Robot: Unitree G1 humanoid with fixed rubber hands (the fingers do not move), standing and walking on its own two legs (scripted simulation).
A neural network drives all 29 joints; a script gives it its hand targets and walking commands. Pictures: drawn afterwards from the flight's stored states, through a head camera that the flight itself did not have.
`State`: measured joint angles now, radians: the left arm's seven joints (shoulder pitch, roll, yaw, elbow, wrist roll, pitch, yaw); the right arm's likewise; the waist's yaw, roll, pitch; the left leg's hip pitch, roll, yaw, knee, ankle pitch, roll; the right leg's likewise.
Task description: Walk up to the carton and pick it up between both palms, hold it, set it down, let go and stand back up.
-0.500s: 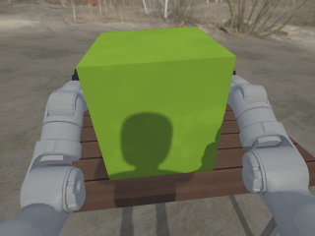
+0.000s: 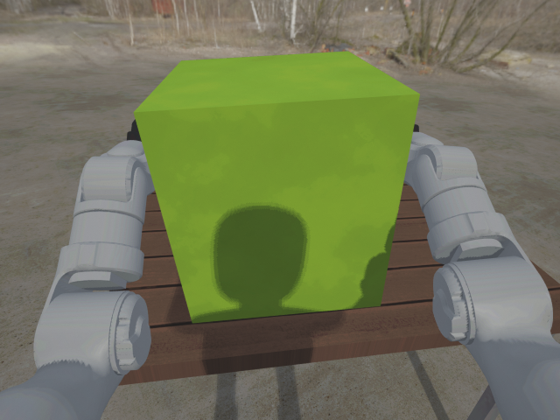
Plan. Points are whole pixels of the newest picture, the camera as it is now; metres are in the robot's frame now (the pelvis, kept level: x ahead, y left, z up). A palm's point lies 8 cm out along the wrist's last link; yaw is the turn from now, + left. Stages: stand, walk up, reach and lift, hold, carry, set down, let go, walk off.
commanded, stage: hold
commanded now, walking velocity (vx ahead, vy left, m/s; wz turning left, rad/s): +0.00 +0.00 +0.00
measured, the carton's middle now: (275, 177) +0.39 -0.01 +0.26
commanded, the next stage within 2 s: none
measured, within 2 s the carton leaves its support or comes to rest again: neither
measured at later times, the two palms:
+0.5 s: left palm (140, 145) +0.36 +0.17 +0.32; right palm (410, 135) +0.37 -0.18 +0.34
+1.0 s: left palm (136, 136) +0.36 +0.17 +0.33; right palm (413, 122) +0.36 -0.18 +0.35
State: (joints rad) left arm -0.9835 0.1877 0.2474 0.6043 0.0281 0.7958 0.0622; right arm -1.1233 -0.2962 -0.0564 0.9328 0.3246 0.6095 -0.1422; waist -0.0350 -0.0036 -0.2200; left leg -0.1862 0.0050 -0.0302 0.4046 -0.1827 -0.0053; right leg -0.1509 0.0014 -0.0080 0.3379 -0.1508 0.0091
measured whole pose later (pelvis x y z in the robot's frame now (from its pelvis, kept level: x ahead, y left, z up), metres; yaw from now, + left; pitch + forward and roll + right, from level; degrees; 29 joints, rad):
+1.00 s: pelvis +0.00 +0.00 +0.00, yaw +0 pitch -2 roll -1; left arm -1.07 0.22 0.25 0.60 0.03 0.89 0.03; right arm -1.25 -0.34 -0.03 0.95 0.35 0.73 -0.15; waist -0.03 0.01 -0.23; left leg -0.19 0.01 -0.04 0.40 -0.18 -0.01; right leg -0.15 0.00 -0.01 0.34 -0.15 0.00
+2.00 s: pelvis +0.00 +0.00 +0.00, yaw +0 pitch -2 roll -1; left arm -1.07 0.22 0.25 0.60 0.03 0.91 0.03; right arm -1.24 -0.34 -0.02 0.95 0.35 0.75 -0.16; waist -0.03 0.01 -0.25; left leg -0.19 0.01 -0.04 0.40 -0.18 -0.01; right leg -0.15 0.00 -0.01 0.33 -0.15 0.00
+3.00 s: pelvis +0.00 +0.00 +0.00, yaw +0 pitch -2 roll -1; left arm -1.07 0.22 0.25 0.60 0.03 0.91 0.03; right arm -1.24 -0.34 -0.02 0.95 0.35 0.75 -0.16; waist -0.03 0.01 -0.25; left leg -0.19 0.01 -0.04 0.40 -0.18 -0.01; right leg -0.15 0.00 -0.01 0.33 -0.15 0.00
